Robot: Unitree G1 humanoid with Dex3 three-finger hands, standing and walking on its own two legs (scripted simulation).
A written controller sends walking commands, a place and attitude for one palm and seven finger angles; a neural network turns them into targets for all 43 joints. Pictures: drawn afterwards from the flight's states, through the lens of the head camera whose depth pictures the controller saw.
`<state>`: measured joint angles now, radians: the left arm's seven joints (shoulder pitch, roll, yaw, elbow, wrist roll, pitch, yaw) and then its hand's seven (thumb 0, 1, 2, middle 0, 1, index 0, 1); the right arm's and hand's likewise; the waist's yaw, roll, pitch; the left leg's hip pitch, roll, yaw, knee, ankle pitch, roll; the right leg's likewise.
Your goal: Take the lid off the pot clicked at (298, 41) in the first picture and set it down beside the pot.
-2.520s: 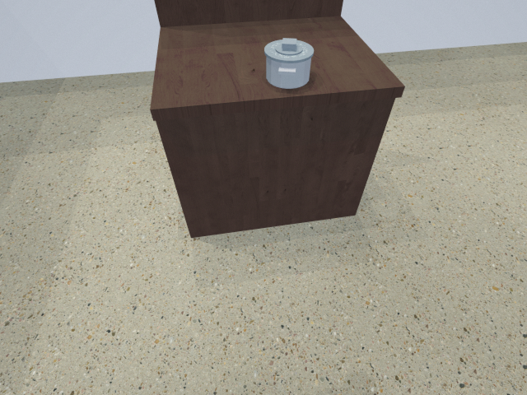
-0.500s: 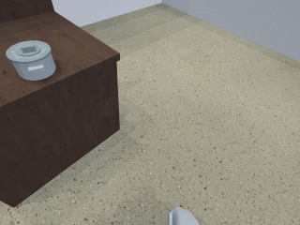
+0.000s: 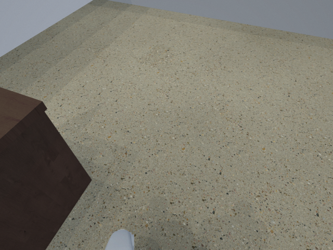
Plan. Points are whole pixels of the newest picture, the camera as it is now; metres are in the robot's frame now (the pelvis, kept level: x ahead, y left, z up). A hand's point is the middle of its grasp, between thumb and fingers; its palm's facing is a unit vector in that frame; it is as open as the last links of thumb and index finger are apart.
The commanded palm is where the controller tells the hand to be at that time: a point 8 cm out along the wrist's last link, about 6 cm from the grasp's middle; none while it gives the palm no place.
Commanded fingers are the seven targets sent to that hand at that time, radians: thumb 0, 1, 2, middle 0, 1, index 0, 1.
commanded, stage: walk to a spot facing it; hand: left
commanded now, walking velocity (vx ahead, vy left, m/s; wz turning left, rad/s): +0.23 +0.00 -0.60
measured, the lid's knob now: out of the picture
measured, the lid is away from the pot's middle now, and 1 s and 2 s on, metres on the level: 0.00 0.00 0.00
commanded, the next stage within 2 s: none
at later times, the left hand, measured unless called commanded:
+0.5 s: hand (72, 228) +0.21 +0.28 -0.18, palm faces -0.17 -0.97 -0.20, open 7.4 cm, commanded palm none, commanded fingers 0.00 0.90 0.90 -0.20 -0.30 -0.20 -0.30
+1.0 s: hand (136, 165) +0.39 +0.11 -0.14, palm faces -0.58 -0.77 -0.28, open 7.4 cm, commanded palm none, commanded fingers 0.00 0.90 0.90 -0.20 -0.30 -0.20 -0.30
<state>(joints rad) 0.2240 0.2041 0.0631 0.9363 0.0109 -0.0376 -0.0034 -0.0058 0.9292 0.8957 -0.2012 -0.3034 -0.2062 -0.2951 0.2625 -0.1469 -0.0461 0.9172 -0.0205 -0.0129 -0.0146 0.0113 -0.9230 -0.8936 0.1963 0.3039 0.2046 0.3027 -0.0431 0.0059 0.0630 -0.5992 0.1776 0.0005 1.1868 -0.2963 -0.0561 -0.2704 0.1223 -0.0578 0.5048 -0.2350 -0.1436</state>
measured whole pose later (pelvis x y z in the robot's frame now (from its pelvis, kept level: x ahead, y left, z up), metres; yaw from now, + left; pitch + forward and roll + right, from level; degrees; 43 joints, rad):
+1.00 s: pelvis +0.16 +0.03 +0.00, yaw -37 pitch +0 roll +1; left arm 0.12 0.20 0.05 0.85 0.01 0.02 0.01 0.00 0.91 0.90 -0.20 -0.30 -0.20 -0.29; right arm 0.27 -0.25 -0.07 0.93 -0.02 0.06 -0.01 0.01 -0.91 -0.89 0.19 0.30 0.20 0.30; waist -0.05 0.05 0.09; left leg -0.47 0.14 0.07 1.14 -0.44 -0.09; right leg -0.31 0.01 -0.04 0.59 -0.27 -0.05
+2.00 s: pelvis +0.15 +0.06 +0.01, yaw -72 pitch +0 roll +1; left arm 0.21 0.20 0.06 0.89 0.02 0.02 -0.01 0.00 0.90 0.90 -0.20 -0.30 -0.21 -0.30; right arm 0.21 -0.24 -0.07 0.90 -0.02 0.05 0.00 0.01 -0.91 -0.89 0.19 0.30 0.20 0.30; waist 0.00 0.02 0.06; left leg -0.46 0.10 0.05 0.95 -0.39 -0.09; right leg -0.23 0.04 0.04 0.48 -0.26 -0.04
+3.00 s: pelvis +0.21 -0.09 -0.01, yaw -82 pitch +0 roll -2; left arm 0.12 0.15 0.04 0.93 0.02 0.02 0.02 0.00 0.90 0.90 -0.20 -0.30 -0.21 -0.30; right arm 0.27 -0.16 -0.06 0.96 -0.01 0.03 0.01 0.01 -0.92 -0.89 0.19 0.30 0.20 0.30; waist -0.04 -0.03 0.06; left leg -0.36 0.08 0.14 0.70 -0.32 -0.01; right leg -0.28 -0.12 -0.29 0.67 -0.35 0.01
